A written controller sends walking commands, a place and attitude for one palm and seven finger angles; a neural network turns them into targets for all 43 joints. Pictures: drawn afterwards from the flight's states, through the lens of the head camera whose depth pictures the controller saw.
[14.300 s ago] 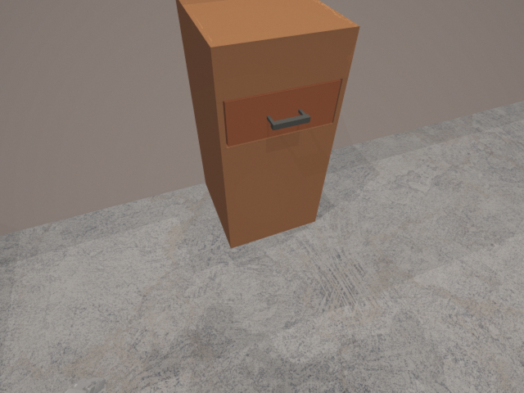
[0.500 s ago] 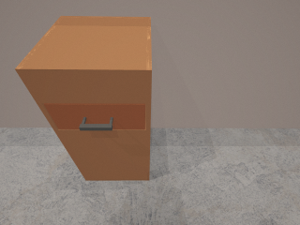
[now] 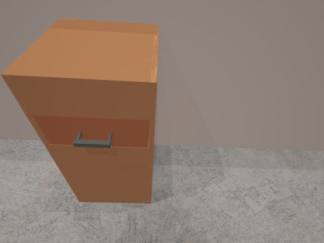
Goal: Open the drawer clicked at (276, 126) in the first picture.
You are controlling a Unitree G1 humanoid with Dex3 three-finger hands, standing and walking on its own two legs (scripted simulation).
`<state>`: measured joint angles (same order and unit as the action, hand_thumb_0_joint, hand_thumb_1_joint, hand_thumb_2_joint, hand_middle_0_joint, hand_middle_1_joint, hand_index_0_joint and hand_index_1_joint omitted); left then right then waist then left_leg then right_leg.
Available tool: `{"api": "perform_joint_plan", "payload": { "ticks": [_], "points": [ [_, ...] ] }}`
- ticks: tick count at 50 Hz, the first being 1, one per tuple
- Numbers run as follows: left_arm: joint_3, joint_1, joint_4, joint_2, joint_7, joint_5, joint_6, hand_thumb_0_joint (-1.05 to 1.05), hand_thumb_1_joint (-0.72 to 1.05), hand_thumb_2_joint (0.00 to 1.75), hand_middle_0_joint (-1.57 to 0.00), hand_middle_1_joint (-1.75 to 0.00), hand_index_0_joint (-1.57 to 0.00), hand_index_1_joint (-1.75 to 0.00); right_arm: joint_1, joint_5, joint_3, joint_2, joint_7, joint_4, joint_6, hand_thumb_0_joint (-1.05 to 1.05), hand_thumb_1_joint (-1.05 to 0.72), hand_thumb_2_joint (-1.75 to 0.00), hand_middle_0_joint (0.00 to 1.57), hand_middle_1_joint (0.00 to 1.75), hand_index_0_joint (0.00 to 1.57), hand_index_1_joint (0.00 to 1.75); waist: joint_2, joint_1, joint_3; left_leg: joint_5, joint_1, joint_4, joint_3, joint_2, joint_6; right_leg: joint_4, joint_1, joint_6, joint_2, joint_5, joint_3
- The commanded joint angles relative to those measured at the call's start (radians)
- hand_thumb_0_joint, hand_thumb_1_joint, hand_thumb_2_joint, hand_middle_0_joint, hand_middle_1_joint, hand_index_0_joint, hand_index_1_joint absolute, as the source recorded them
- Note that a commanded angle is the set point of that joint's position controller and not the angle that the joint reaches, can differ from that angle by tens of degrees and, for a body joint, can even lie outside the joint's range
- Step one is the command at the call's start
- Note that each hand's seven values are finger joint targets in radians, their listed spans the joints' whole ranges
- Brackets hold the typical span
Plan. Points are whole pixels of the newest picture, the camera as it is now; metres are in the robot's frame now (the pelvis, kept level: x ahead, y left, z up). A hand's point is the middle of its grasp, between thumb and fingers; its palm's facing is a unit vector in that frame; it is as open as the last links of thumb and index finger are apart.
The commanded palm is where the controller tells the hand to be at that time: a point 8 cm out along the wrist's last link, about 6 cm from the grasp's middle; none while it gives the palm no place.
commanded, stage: come to a stop and stand still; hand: left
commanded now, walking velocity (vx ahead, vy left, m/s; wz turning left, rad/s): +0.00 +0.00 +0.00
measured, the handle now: (93, 139) +0.47 +0.28 -0.10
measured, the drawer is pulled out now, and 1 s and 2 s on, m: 0.00 0.00 0.00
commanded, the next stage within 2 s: look again from close up in 0.94 s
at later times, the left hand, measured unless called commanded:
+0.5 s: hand out of the picture -0.05 +0.23 -0.17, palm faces +0.01 -0.99 -0.17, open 7.4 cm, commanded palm none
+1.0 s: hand out of the picture -0.11 +0.23 -0.17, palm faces +0.02 -0.99 -0.14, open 7.4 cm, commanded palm none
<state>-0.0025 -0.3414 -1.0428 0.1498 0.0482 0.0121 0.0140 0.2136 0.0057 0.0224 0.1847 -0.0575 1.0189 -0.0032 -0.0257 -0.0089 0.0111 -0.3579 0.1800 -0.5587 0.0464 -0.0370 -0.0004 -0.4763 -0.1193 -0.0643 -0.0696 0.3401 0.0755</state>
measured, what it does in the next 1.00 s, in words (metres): shifts its weight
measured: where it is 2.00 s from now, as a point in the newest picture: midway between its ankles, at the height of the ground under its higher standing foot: outside the picture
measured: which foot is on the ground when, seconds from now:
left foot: down 0.00-1.00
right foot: down 0.00-1.00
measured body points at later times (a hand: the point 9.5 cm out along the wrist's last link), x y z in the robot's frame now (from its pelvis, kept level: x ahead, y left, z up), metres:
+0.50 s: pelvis -0.05 +0.06 +0.01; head -0.06 +0.08 +0.46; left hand -0.05 +0.29 -0.16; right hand -0.07 -0.17 -0.14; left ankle -0.04 +0.11 -0.73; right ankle -0.05 -0.07 -0.73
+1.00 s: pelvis -0.06 +0.09 +0.01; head -0.06 +0.10 +0.46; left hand -0.11 +0.29 -0.16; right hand -0.07 -0.12 -0.15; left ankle -0.04 +0.11 -0.73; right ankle -0.05 -0.07 -0.73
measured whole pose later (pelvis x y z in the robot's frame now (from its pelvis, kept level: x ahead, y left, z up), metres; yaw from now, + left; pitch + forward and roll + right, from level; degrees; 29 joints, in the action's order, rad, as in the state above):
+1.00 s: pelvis -0.06 +0.09 +0.01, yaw -1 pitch -1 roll +0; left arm 0.01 -0.41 -1.14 0.10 0.05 0.03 0.00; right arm 0.31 0.00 0.00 0.12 -0.03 1.14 0.00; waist -0.02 0.00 0.01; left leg -0.18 0.18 -0.36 0.12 0.10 -0.13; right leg -0.42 -0.19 0.04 0.06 0.21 0.00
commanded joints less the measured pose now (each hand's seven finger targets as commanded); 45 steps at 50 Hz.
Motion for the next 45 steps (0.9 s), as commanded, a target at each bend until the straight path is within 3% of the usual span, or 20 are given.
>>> {"api": "perform_joint_plan", "payload": {
  "ticks": [1, 7, 17, 28, 36, 45],
  "points": [
    [-0.023, -0.066, 0.043, 0.137, 0.011, 0.001, 0.014, 0.00, 0.90, 0.90, -0.20, -0.30, -0.20, -0.30, 0.066, 0.004, 0.009, 0.092, 0.005, -0.025, 0.010, 0.00, -0.90, -0.90, 0.20, 0.30, 0.20, 0.30, 0.024, 0.019, -0.034, 0.367, -0.004, 0.066, -0.036, -0.056, -0.030, 0.071, 0.017, 0.064, 0.194, -0.718, -0.163],
    [-0.010, -0.033, 0.048, 0.117, 0.004, -0.001, 0.009, 0.00, 0.90, 0.90, -0.20, -0.30, -0.20, -0.30, 0.040, 0.009, 0.001, 0.117, 0.014, -0.013, 0.021, 0.00, -0.90, -0.90, 0.20, 0.30, 0.20, 0.30, 0.040, 0.014, -0.033, 0.404, -0.044, 0.138, -0.082, -0.081, -0.044, 0.108, -0.021, 0.042, 0.167, -0.406, -0.139],
    [0.004, -0.037, 0.021, 0.101, 0.000, 0.000, -0.001, 0.00, 0.90, 0.90, -0.20, -0.30, -0.20, -0.30, 0.076, 0.010, -0.015, 0.109, 0.028, 0.033, 0.023, 0.00, -0.90, -0.90, 0.20, 0.30, 0.20, 0.30, 0.003, 0.005, -0.116, 0.154, 0.045, 0.272, -0.123, -0.079, -0.048, 0.147, -0.046, 0.049, 0.165, -0.158, -0.124],
    [0.007, -0.087, -0.024, 0.063, 0.000, 0.009, -0.011, 0.00, 0.90, 0.90, -0.20, -0.30, -0.20, -0.30, 0.138, 0.007, -0.009, 0.106, 0.027, 0.073, 0.022, 0.00, -0.90, -0.90, 0.20, 0.30, 0.20, 0.30, 0.052, -0.001, -0.133, -0.082, 0.122, 0.395, -0.191, -0.101, -0.051, 0.106, -0.043, 0.059, 0.156, -0.120, -0.085],
    [0.006, -0.127, -0.055, 0.030, 0.004, 0.012, -0.015, 0.00, 0.90, 0.90, -0.20, -0.30, -0.20, -0.30, 0.172, 0.003, -0.002, 0.085, 0.020, 0.092, 0.022, 0.00, -0.90, -0.90, 0.20, 0.30, 0.20, 0.30, 0.064, 0.001, -0.116, -0.100, 0.097, 0.419, -0.212, -0.115, -0.040, 0.078, -0.077, 0.062, 0.152, -0.120, -0.077],
    [0.008, -0.164, -0.079, 0.008, 0.009, 0.015, -0.012, 0.00, 0.90, 0.90, -0.20, -0.30, -0.20, -0.30, 0.178, 0.001, 0.003, 0.067, 0.019, 0.100, 0.020, 0.00, -0.90, -0.90, 0.20, 0.30, 0.20, 0.30, 0.032, 0.005, -0.124, -0.077, 0.086, 0.411, -0.200, -0.113, -0.029, 0.072, -0.110, 0.063, 0.152, -0.135, -0.089]
  ]
}}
